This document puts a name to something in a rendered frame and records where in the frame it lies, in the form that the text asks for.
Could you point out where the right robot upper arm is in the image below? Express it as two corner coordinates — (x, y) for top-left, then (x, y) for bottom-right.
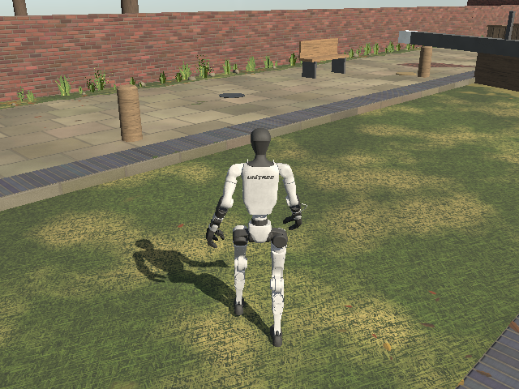
(277, 163), (298, 207)

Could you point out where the robot right hand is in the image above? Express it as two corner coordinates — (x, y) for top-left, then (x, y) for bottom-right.
(283, 215), (302, 230)

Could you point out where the right robot thigh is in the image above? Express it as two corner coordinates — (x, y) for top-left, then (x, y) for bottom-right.
(270, 227), (288, 293)

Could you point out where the robot head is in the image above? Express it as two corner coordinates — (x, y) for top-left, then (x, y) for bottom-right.
(247, 128), (274, 167)

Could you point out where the robot left hand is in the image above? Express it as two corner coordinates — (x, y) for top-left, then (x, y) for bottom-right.
(206, 228), (225, 248)

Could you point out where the left robot upper arm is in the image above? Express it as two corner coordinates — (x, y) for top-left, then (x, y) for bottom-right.
(221, 163), (244, 209)

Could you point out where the robot right forearm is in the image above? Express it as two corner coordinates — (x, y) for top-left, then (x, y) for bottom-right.
(290, 194), (302, 220)

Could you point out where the robot left forearm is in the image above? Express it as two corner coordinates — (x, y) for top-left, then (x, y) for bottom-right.
(208, 196), (228, 232)

